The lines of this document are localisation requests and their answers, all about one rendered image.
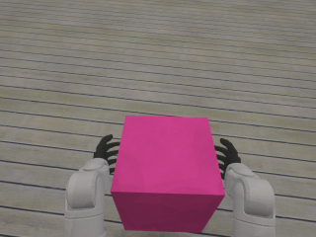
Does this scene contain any left robot forearm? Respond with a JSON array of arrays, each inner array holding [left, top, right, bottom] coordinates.
[[63, 158, 111, 237]]

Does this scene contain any right robot forearm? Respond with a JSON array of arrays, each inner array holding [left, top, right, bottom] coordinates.
[[224, 163, 277, 237]]

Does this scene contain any carton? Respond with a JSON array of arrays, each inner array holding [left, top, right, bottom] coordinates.
[[111, 116, 225, 233]]

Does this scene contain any robot left hand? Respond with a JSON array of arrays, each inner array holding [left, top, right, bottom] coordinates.
[[93, 134, 120, 173]]

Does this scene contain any robot right hand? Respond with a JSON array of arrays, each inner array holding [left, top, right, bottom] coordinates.
[[214, 138, 241, 180]]

